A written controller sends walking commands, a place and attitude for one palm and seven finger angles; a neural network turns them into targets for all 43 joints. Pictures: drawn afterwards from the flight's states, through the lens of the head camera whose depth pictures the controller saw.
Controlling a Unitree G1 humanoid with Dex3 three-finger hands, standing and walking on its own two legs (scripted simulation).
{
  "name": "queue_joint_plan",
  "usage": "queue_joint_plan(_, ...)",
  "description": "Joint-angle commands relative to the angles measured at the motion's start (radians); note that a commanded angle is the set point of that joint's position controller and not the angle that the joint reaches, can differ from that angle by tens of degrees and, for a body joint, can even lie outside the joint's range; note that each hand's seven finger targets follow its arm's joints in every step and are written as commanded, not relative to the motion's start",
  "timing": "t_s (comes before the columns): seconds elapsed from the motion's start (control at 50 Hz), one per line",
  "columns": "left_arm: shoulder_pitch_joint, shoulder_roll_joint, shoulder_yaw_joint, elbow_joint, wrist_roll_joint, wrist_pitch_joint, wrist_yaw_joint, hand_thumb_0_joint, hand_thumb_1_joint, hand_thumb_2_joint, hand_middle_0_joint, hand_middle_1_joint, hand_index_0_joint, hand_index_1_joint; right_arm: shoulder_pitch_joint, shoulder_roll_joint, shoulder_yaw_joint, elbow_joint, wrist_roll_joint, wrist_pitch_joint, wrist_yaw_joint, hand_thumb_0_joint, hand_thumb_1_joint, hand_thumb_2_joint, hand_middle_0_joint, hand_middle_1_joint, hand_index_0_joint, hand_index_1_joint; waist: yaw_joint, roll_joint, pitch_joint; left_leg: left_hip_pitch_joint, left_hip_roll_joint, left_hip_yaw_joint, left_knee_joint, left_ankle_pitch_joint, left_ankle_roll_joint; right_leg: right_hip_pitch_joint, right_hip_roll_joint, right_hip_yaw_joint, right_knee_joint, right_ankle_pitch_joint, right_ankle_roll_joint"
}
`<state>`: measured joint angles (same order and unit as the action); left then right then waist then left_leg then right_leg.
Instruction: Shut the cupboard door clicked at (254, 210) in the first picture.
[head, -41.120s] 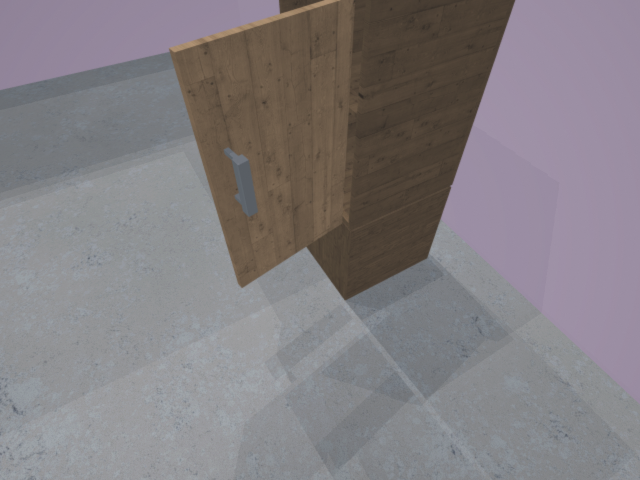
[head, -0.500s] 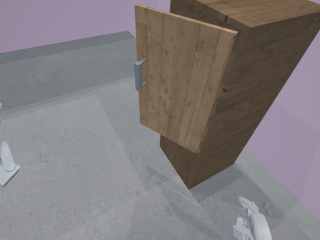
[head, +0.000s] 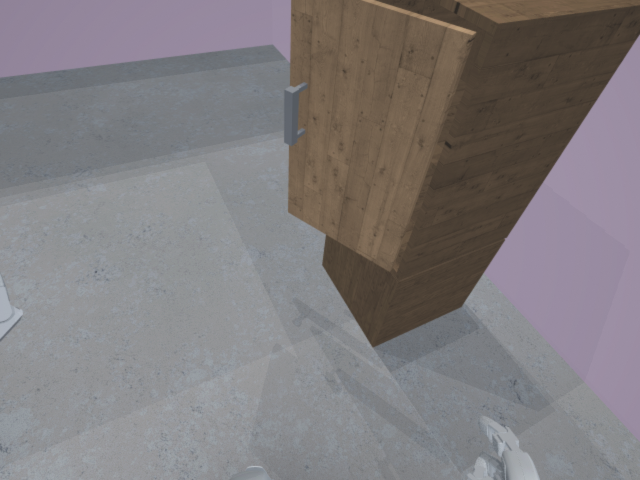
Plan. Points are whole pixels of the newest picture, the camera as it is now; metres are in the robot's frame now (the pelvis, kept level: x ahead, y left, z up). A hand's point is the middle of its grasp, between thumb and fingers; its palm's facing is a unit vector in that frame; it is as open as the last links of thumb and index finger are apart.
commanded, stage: stop stepping back and stand still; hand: left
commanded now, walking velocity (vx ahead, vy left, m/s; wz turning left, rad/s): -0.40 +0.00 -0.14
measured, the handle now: (296, 113) +0.83 +0.08 +0.02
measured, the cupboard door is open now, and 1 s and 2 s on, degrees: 28 28 28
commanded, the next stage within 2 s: let the arm hang, fingers relaxed in 1.06 s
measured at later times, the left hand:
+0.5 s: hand out of the picture +0.12 +0.26 +0.17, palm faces +0.42 -0.84 -0.34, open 7.4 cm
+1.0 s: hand out of the picture +0.10 +0.32 +0.15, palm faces +0.50 -0.80 -0.33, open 7.4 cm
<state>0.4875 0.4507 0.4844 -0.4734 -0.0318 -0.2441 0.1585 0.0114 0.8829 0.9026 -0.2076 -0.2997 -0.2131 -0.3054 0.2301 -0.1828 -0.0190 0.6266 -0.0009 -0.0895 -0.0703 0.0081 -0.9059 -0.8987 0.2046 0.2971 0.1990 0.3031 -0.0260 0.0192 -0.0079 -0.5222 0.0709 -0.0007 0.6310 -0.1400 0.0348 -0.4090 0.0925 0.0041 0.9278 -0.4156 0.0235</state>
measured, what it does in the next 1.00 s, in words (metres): walks backwards: right foot, then left foot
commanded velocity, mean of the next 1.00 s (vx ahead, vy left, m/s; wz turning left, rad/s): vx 0.05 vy -0.05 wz -0.01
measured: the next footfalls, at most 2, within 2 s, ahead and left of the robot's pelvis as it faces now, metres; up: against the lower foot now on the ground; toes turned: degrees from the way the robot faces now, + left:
right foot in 0.10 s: -0.13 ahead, -0.12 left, +0.00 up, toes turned -3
left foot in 0.90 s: -0.09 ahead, +0.17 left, +0.00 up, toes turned +2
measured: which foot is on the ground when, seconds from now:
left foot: down 0.00-0.68, up 0.70-0.88, down 0.90-1.00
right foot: up 0.00-0.08, down 0.10-0.90, up 0.92-1.00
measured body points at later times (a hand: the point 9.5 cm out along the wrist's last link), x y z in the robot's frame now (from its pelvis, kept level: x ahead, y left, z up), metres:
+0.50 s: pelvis -0.09 +0.00 +0.00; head -0.14 +0.03 +0.45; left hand +0.09 +0.31 +0.19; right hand +0.02 -0.28 -0.06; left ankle +0.05 +0.09 -0.72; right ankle -0.17 -0.11 -0.72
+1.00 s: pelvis -0.13 +0.05 +0.00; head -0.15 +0.05 +0.45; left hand +0.06 +0.36 +0.17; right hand +0.00 -0.19 -0.09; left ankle -0.13 +0.17 -0.72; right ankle -0.15 -0.05 -0.72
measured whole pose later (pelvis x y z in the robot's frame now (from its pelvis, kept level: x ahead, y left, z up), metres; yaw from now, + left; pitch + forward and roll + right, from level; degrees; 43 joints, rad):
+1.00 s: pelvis -0.13 +0.05 +0.00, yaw -2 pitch +0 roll +1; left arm 0.41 0.35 0.41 -0.32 -0.05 -0.10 0.19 0.01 0.89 0.90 -0.20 -0.30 -0.20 -0.30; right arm 0.26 -0.18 0.02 0.68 0.00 -0.09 -0.09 0.01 -0.91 -0.90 0.21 0.30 0.20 0.30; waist -0.01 -0.04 -0.05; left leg -0.27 0.02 0.07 0.60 -0.32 -0.01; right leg -0.29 -0.01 -0.02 0.70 -0.39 0.00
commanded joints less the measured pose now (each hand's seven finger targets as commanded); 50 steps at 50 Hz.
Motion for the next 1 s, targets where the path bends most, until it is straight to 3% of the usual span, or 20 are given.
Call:
queue_joint_plan(0.0, 0.016, 0.124, 0.075, -0.321, -0.027, -0.074, 0.008, 0.0, 0.9, 0.9, -0.2, -0.3, -0.2, -0.3, -0.11, -0.152, -0.044, -0.138, -0.005, -0.101, 0.007, 0.0, -0.9, -0.9, 0.2, 0.3, 0.2, 0.3, 0.028, 0.257, -0.151, 0.075, 0.193, -0.162, -0.369, -0.288, 0.068, 0.172, -0.01, -0.038, -0.209, -0.076, -0.006)
queue_joint_plan(0.06, 0.001, 0.141, 0.069, -0.307, -0.028, -0.076, 0.006, 0.0, 0.9, 0.9, -0.2, -0.3, -0.2, -0.3, -0.095, -0.16, -0.033, -0.085, -0.02, -0.12, 0.01, 0.0, -0.9, -0.9, 0.2, 0.3, 0.2, 0.3, 0.024, 0.221, -0.162, 0.271, 0.17, -0.14, -0.292, 0.013, 0.031, 0.141, -0.028, -0.027, -0.535, 0.078, -0.01)
queue_joint_plan(0.1, -0.021, 0.179, 0.089, -0.274, -0.02, -0.078, 0.007, 0.0, 0.9, 0.9, -0.2, -0.3, -0.2, -0.3, -0.081, -0.147, -0.03, -0.077, -0.012, -0.115, 0.004, 0.0, -0.9, -0.9, 0.2, 0.3, 0.2, 0.3, 0.023, 0.068, -0.206, 0.391, 0.067, 0.012, -0.116, 0.174, -0.01, 0.117, -0.117, 0.038, -0.624, 0.412, -0.015)
queue_joint_plan(0.14, -0.035, 0.226, 0.119, -0.218, -0.021, -0.072, 0.018, 0.0, 0.9, 0.9, -0.2, -0.3, -0.2, -0.3, -0.096, -0.126, -0.031, -0.092, 0.0, -0.092, -0.007, 0.0, -0.9, -0.9, 0.2, 0.3, 0.2, 0.3, 0.019, -0.106, -0.275, 0.381, -0.01, 0.104, 0.004, 0.16, -0.038, 0.161, -0.237, 0.106, -0.571, 0.827, -0.014)
queue_joint_plan(0.16, -0.068, 0.251, 0.128, -0.244, -0.03, -0.067, 0.02, 0.0, 0.9, 0.9, -0.2, -0.3, -0.2, -0.3, -0.121, -0.13, -0.034, -0.111, 0.024, -0.082, -0.009, 0.0, -0.9, -0.9, 0.2, 0.3, 0.2, 0.3, 0.022, -0.221, -0.297, 0.307, -0.047, 0.095, 0.053, 0.025, -0.037, 0.243, -0.262, 0.115, -0.504, 1.102, 0.053)
queue_joint_plan(0.18, 0.009, 0.25, 0.15, -0.195, -0.025, -0.051, 0.021, 0.0, 0.9, 0.9, -0.2, -0.3, -0.2, -0.3, -0.137, -0.126, -0.026, -0.142, 0.03, -0.07, -0.014, 0.0, -0.9, -0.9, 0.2, 0.3, 0.2, 0.3, 0.024, -0.221, -0.256, 0.239, -0.058, 0.076, 0.048, -0.036, -0.021, 0.272, -0.268, 0.098, -0.448, 1.153, 0.068)
queue_joint_plan(0.22, 0.096, 0.221, 0.152, -0.132, -0.032, -0.02, 0.012, 0.0, 0.9, 0.9, -0.2, -0.3, -0.2, -0.3, -0.122, -0.123, -0.005, -0.155, 0.027, -0.036, -0.021, 0.0, -0.9, -0.9, 0.2, 0.3, 0.2, 0.3, 0.016, -0.09, -0.216, 0.246, -0.052, 0.062, -0.034, 0.07, -0.006, 0.252, -0.238, 0.076, -0.422, 0.946, 0.017)
queue_joint_plan(0.28, 0.064, 0.194, 0.106, -0.118, -0.039, 0.009, 0.008, 0.0, 0.9, 0.9, -0.2, -0.3, -0.2, -0.3, -0.109, -0.141, 0.0, -0.146, 0.023, -0.011, -0.027, 0.0, -0.9, -0.9, 0.2, 0.3, 0.2, 0.3, 0.006, 0.005, -0.16, 0.359, 0.003, 0.02, -0.072, 0.251, 0.008, 0.11, -0.165, 0.037, -0.483, 0.616, 0.039)
queue_joint_plan(0.34, -0.004, 0.179, 0.052, -0.095, -0.036, 0.012, 0.008, 0.0, 0.9, 0.9, -0.2, -0.3, -0.2, -0.3, -0.108, -0.146, -0.003, -0.153, 0.02, -0.01, -0.028, 0.0, -0.9, -0.9, 0.2, 0.3, 0.2, 0.3, 0.0, -0.077, 0.008, 0.314, -0.012, 0.005, -0.061, -0.048, -0.014, -0.036, -0.191, 0.1, -0.655, 0.2, 0.005)
queue_joint_plan(0.42, -0.13, 0.158, -0.026, -0.12, -0.017, -0.017, 0.007, 0.0, 0.9, 0.9, -0.2, -0.3, -0.2, -0.3, -0.106, -0.163, -0.009, -0.151, 0.012, -0.033, -0.038, 0.0, -0.9, -0.9, 0.2, 0.3, 0.2, 0.3, -0.015, 0.0, 0.184, 0.322, -0.013, -0.032, -0.088, -0.187, -0.045, -0.216, -0.171, 0.081, -0.726, -0.219, -0.08)
queue_joint_plan(0.52, -0.162, 0.181, 0.04, -0.241, -0.009, -0.03, 0.018, 0.0, 0.9, 0.9, -0.2, -0.3, -0.2, -0.3, -0.095, -0.182, -0.016, -0.165, -0.004, -0.073, -0.045, 0.0, -0.9, -0.9, 0.2, 0.3, 0.2, 0.3, 0.019, 0.345, 0.04, 0.076, 0.103, -0.26, -0.624, -0.727, -0.067, 0.216, 0.053, -0.079, -0.335, -0.146, -0.045)
queue_joint_plan(0.6, 0.021, 0.211, 0.091, -0.377, -0.042, -0.023, -0.001, 0.0, 0.9, 0.9, -0.2, -0.3, -0.2, -0.3, -0.077, -0.13, -0.029, -0.181, -0.015, -0.089, -0.014, 0.0, -0.9, -0.9, 0.2, 0.3, 0.2, 0.3, 0.049, 0.303, -0.217, 0.205, 0.024, -0.051, -0.506, -0.462, -0.161, 0.372, 0.065, -0.124, -0.417, -0.117, -0.07)
queue_joint_plan(0.64, 0.165, 0.24, 0.134, -0.399, -0.05, -0.003, -0.003, 0.0, 0.9, 0.9, -0.2, -0.3, -0.2, -0.3, -0.051, -0.118, -0.036, -0.171, -0.005, -0.067, 0.002, 0.0, -0.9, -0.9, 0.2, 0.3, 0.2, 0.3, 0.034, 0.016, -0.27, 0.322, -0.095, 0.136, -0.036, -0.222, -0.114, 0.208, -0.141, 0.055, -0.621, -0.129, -0.131)
queue_joint_plan(0.66, 0.2, 0.239, 0.165, -0.384, -0.062, 0.013, 0.005, 0.0, 0.9, 0.9, -0.2, -0.3, -0.2, -0.3, -0.031, -0.131, -0.047, -0.157, -0.006, -0.047, 0.003, 0.0, -0.9, -0.9, 0.2, 0.3, 0.2, 0.3, 0.034, -0.152, -0.227, 0.319, -0.121, 0.082, 0.241, -0.201, -0.094, 0.001, -0.311, 0.287, -0.738, -0.228, -0.204)
queue_joint_plan(0.7, 0.135, 0.21, 0.137, -0.321, -0.058, 0.032, 0.015, 0.0, 0.9, 0.9, -0.2, -0.3, -0.2, -0.3, -0.039, -0.131, -0.037, -0.128, -0.003, -0.017, 0.005, 0.0, -0.9, -0.9, 0.2, 0.3, 0.2, 0.3, 0.013, -0.197, -0.102, 0.031, -0.07, 0.002, 0.468, -0.197, -0.081, 0.0, -0.42, 0.367, -0.773, -0.285, -0.269)
queue_joint_plan(0.74, 0.053, 0.173, 0.106, -0.164, -0.052, 0.041, 0.031, 0.0, 0.9, 0.9, -0.2, -0.3, -0.2, -0.3, -0.053, -0.121, -0.017, -0.136, -0.001, -0.013, -0.005, 0.0, -0.9, -0.9, 0.2, 0.3, 0.2, 0.3, -0.008, -0.132, 0.009, 0.032, 0.013, -0.04, 0.358, -0.249, -0.062, -0.067, -0.376, 0.292, -0.743, -0.341, -0.224)
queue_joint_plan(0.84, -0.177, 0.109, -0.029, 0.018, -0.011, 0.063, 0.047, 0.0, 0.9, 0.9, -0.2, -0.3, -0.2, -0.3, -0.045, -0.153, -0.006, -0.096, 0.004, -0.038, -0.048, 0.0, -0.9, -0.9, 0.2, 0.3, 0.2, 0.3, -0.006, -0.022, 0.077, 0.293, -0.019, 0.081, -0.152, -0.236, -0.004, -0.025, -0.211, 0.07, -0.515, -0.126, -0.121)
queue_joint_plan(0.88, -0.231, 0.103, -0.056, -0.076, -0.002, 0.05, 0.043, 0.0, 0.9, 0.9, -0.2, -0.3, -0.2, -0.3, -0.053, -0.182, -0.013, -0.129, 0.014, -0.054, -0.051, 0.0, -0.9, -0.9, 0.2, 0.3, 0.2, 0.3, -0.001, 0.216, 0.06, 0.395, 0.195, -0.282, -0.308, -0.181, 0.08, -0.124, -0.102, -0.014, -0.243, 0.045, -0.039)
queue_joint_plan(0.9, -0.271, 0.115, -0.059, -0.148, -0.001, 0.036, 0.039, 0.0, 0.9, 0.9, -0.2, -0.3, -0.2, -0.3, -0.064, -0.167, -0.008, -0.147, 0.013, -0.057, -0.041, 0.0, -0.9, -0.9, 0.2, 0.3, 0.2, 0.3, 0.002, 0.173, 0.058, 0.416, 0.262, -0.369, -0.334, -0.032, 0.106, -0.149, -0.09, -0.039, -0.2, 0.022, -0.018)
queue_joint_plan(0.98, -0.202, 0.165, 0.006, -0.361, -0.001, 0.015, 0.022, 0.0, 0.9, 0.9, -0.2, -0.3, -0.2, -0.3, -0.092, -0.135, -0.005, -0.123, -0.012, -0.09, -0.008, 0.0, -0.9, -0.9, 0.2, 0.3, 0.2, 0.3, 0.016, 0.149, -0.042, 0.33, 0.208, -0.193, -0.284, 0.241, 0.072, 0.072, -0.107, -0.025, -0.289, 0.107, -0.011)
